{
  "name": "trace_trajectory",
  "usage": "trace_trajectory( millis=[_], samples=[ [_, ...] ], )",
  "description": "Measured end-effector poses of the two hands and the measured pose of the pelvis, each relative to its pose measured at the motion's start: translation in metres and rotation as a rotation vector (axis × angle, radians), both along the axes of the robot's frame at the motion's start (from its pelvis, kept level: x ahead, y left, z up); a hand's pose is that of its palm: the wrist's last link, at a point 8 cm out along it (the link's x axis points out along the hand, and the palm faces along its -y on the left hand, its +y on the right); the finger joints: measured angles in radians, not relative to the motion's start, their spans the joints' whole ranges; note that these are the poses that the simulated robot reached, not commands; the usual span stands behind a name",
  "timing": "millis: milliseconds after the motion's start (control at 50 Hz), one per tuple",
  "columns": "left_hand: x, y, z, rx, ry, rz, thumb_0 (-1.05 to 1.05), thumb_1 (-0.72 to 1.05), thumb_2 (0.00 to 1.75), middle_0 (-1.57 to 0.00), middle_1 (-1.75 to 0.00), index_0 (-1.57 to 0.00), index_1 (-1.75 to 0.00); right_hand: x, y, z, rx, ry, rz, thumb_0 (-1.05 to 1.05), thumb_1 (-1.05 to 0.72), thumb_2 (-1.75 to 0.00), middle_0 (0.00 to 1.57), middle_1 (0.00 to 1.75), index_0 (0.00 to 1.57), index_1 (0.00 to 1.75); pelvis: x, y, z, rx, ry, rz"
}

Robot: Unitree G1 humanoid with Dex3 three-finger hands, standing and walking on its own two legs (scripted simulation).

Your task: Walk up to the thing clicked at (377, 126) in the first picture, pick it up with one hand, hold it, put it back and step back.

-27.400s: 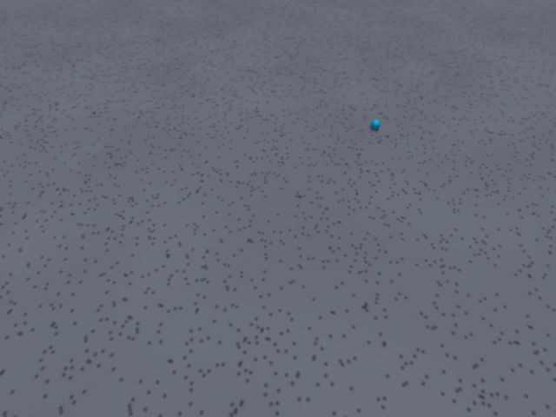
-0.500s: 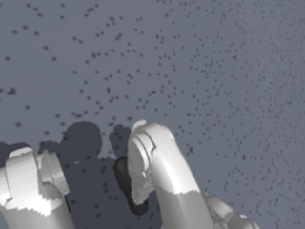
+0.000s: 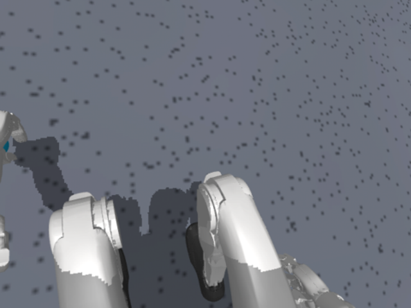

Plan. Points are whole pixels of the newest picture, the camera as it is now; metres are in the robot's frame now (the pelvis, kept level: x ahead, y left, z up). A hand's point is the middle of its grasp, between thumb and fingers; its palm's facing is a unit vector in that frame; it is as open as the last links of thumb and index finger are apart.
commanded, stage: settle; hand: left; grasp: from above
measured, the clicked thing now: out of the picture +0.44 +0.35 -0.19
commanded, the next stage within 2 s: lift in 0.14 s
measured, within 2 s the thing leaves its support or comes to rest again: neither
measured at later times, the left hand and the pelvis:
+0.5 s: hand out of the picture +0.41 +0.34 -0.11, palm faces -0.44 -0.13 -0.89, open 5.6 cm; pelvis +0.00 +0.00 +0.04, yaw +3 degrees
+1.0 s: hand out of the picture +0.35 +0.32 +0.07, palm faces -0.40 -0.15 -0.91, open 6.3 cm; pelvis +0.00 +0.00 +0.16, yaw +7 degrees
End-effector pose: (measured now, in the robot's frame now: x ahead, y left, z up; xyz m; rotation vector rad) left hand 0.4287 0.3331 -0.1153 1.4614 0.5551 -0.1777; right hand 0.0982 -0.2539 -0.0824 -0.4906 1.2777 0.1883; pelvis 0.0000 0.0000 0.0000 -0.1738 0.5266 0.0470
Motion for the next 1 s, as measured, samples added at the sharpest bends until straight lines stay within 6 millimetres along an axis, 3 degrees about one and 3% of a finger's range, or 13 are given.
trace_trajectory(
  millis=[260, 500, 760, 1000],
  samples=[
    [0.003, 0.007, 0.026, 0.025, -0.033, -0.016, -0.08, 0.40, 0.29, -0.76, -0.43, -1.08, -0.48, -0.024, -0.006, 0.002, -0.052, 0.068, -0.101, 0.01, -0.92, -0.90, 0.20, 0.30, 0.20, 0.30, 0.000, 0.000, 0.008, 0.013, 0.027, 0.016],
    [-0.011, 0.008, 0.065, 0.005, 0.006, 0.017, -0.08, 0.40, 0.30, -0.76, -0.44, -1.10, -0.49, -0.018, -0.005, 0.022, -0.044, 0.055, -0.163, 0.01, -0.93, -0.91, 0.21, 0.30, 0.20, 0.30, 0.000, 0.000, 0.037, 0.027, 0.064, 0.037],
    [-0.046, 0.007, 0.145, 0.003, -0.012, -0.005, -0.06, 0.38, 0.33, -0.74, -0.48, -1.08, -0.54, 0.015, -0.003, 0.060, -0.026, -0.055, -0.190, 0.01, -0.93, -0.91, 0.21, 0.30, 0.20, 0.30, -0.005, 0.000, 0.085, 0.050, 0.059, 0.058],
    [-0.074, -0.006, 0.240, -0.026, -0.049, 0.013, -0.03, 0.34, 0.40, -0.72, -0.57, -1.00, -0.61, 0.047, 0.009, 0.136, -0.010, -0.171, -0.222, 0.01, -0.92, -0.91, 0.21, 0.30, 0.20, 0.30, -0.002, 0.000, 0.161, 0.071, 0.010, 0.081]
  ],
)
